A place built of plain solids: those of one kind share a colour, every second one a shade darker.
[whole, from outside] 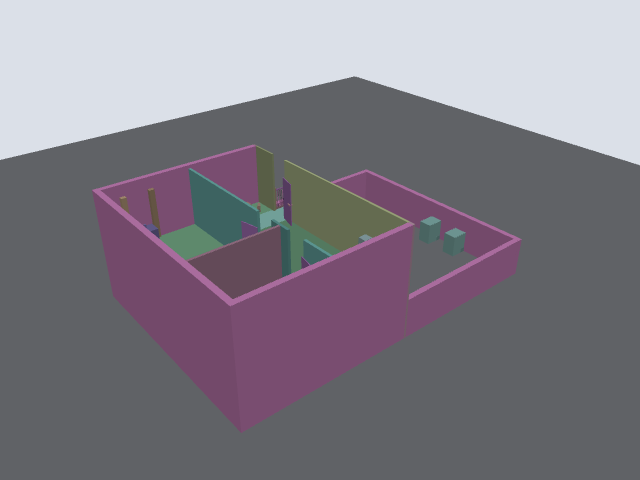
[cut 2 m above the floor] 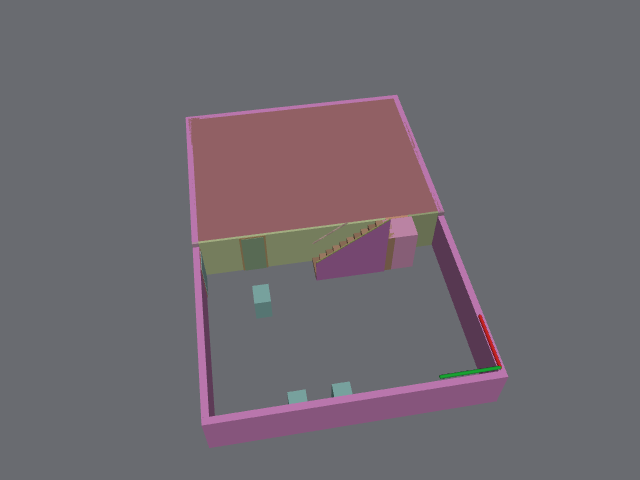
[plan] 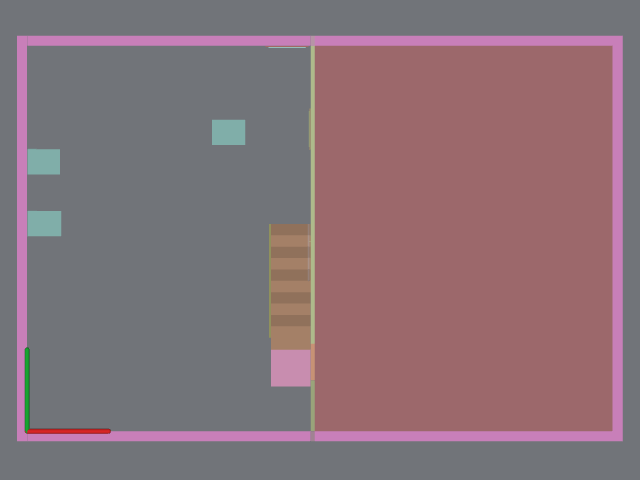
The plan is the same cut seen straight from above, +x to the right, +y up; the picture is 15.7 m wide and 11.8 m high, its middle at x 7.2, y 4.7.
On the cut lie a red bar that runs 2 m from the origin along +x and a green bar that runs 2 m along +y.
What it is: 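A house over a walled back yard; in the yard at the foot of the outdoor stair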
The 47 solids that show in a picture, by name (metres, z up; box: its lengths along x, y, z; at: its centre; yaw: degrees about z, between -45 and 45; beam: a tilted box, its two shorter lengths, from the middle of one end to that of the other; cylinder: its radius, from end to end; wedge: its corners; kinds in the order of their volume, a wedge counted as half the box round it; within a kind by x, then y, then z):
{
 "undercroft_block_1": {"box": [7.46, 9.72, 2.1], "at": [10.79, 4.74, 1.0]},
 "wall_1": {"box": [0.25, 9.97, 1.85], "at": [-0.12, 4.74, 0.88]},
 "wall_2": {"box": [6.97, 0.25, 1.85], "at": [3.49, -0.12, 0.88]},
 "wall_3": {"box": [6.97, 0.25, 1.85], "at": [3.49, 9.6, 0.88]},
 "wall_4": {"box": [7.67, 0.25, 5.11], "at": [10.81, -0.12, 2.5]},
 "wall_5": {"box": [7.67, 0.25, 5.11], "at": [10.81, 9.6, 2.5]},
 "wall_6": {"box": [0.25, 9.97, 5.11], "at": [14.52, 4.74, 2.5]},
 "upper_floor_1": {"box": [3.36, 1.23, 0.18], "at": [8.75, 0.49, 2.14]},
 "upper_floor_2": {"box": [3.36, 7.31, 0.18], "at": [8.75, 5.94, 2.14]},
 "upper_floor_3": {"box": [4.1, 6.66, 0.18], "at": [12.47, 3.2, 2.14]},
 "step_1": {"box": [0.97, 0.58, 2.08], "at": [6.48, 2.29, 0.99]},
 "step_2": {"box": [0.97, 0.84, 1.88], "at": [6.48, 2.44, 0.89]},
 "step_3": {"box": [0.97, 0.84, 1.67], "at": [6.48, 2.72, 0.79]},
 "step_4": {"box": [0.97, 0.84, 1.47], "at": [6.48, 3.0, 0.69]},
 "step_5": {"box": [0.97, 0.84, 1.27], "at": [6.48, 3.28, 0.58]},
 "step_6": {"box": [0.97, 0.84, 1.06], "at": [6.48, 3.56, 0.48]},
 "step_7": {"box": [0.97, 0.84, 0.86], "at": [6.48, 3.84, 0.38]},
 "step_8": {"box": [0.97, 0.84, 0.66], "at": [6.48, 4.12, 0.28]},
 "step_9": {"box": [0.97, 0.84, 0.46], "at": [6.48, 4.4, 0.18]},
 "step_10": {"box": [0.97, 0.84, 0.25], "at": [6.48, 4.68, 0.08]},
 "stair_wall_1": {"box": [0.1, 1.25, 5.11], "at": [7.02, 0.62, 2.5]},
 "stair_wall_2": {"box": [0.1, 7.32, 5.11], "at": [7.02, 5.81, 2.5]},
 "head_base_1": {"box": [0.97, 1.2, 2.18], "at": [6.48, 1.7, 1.04]},
 "upper_partition_1": {"box": [0.12, 5.11, 2.73], "at": [10.49, 2.55, 3.55]},
 "upper_partition_2": {"box": [0.12, 0.98, 2.73], "at": [10.49, 6.5, 3.55]},
 "upper_partition_3": {"box": [0.12, 1.59, 2.73], "at": [10.49, 8.68, 3.55]},
 "bin_1": {"box": [0.8, 0.62, 1.07], "at": [0.41, 6.62, 0.48]},
 "bin_2": {"box": [0.83, 0.62, 1.09], "at": [0.43, 5.1, 0.49]},
 "bin_3": {"box": [0.82, 0.62, 1.07], "at": [4.95, 7.35, 0.48]},
 "upper_split_wall_1": {"box": [3.85, 0.12, 2.73], "at": [12.47, 6.52, 3.55]},
 "upper_floor_head_1": {"box": [4.43, 1.2, 0.18], "at": [8.21, 1.7, 2.14]},
 "slotfit_bedroom_wall_table_1": {"box": [1.08, 0.57, 0.81], "at": [13.09, 0.38, 2.59]},
 "back_wall_end_1": {"box": [0.1, 0.25, 5.11], "at": [7.02, -0.12, 2.5]},
 "back_wall_end_2": {"box": [0.1, 0.25, 5.11], "at": [7.02, 9.6, 2.5]},
 "guard_panel_1": {"wedge": [[5.95, 2.3, -0.05], [5.95, 2.3, 3.13], [5.95, 5.09, -0.05], [5.95, 5.09, 1.1], [6.0, 2.3, -0.05], [6.0, 2.3, 3.13], [6.0, 5.09, -0.05], [6.0, 5.09, 1.1]]},
 "curtains_1": {"box": [0.23, 0.19, 2.24], "at": [12.38, 0.09, 3.41]},
 "curtains_2": {"box": [0.23, 0.19, 2.24], "at": [13.59, 0.09, 3.41]},
 "doorleaf_door_1": {"box": [0.038, 0.83, 2.07], "at": [7.22, 2.51, 3.22], "yaw": -13.7},
 "doorleaf_door_2": {"box": [0.039, 0.83, 2.07], "at": [10.68, 4.74, 3.22], "yaw": 11.6},
 "doorleaf_door_3": {"box": [0.035, 0.84, 2.08], "at": [10.68, 8.26, 3.22], "yaw": -11.5},
 "back_wall_sill_1": {"box": [0.1, 0.9, 2.1], "at": [7.02, 1.7, 1.0]},
 "guard_cap_1": {"wedge": [[5.95, 2.3, 3.13], [5.95, 2.3, 3.18], [5.95, 5.09, 1.1], [5.95, 5.09, 1.15], [5.99, 2.3, 3.13], [5.99, 2.3, 3.18], [5.99, 5.09, 1.1], [5.99, 5.09, 1.15]]},
 "undercroft_leaf_1": {"box": [0.05, 0.88, 1.98], "at": [6.95, 7.42, 0.94]},
 "yard_gate_leaf_1": {"box": [0.92, 0.05, 1.75], "at": [6.39, 9.45, 0.82]},
 "undercroft_frame_1": {"box": [0.03, 1.02, 2.04], "at": [6.96, 7.42, 0.97]},
 "yard_gate_frame_1": {"box": [1.06, 0.03, 1.81], "at": [6.39, 9.46, 0.85]},
 "slotfit_hallpiece_corner_1": {"box": [0.38, 0.38, 0.3], "at": [7.46, 7.75, 3.68]}
}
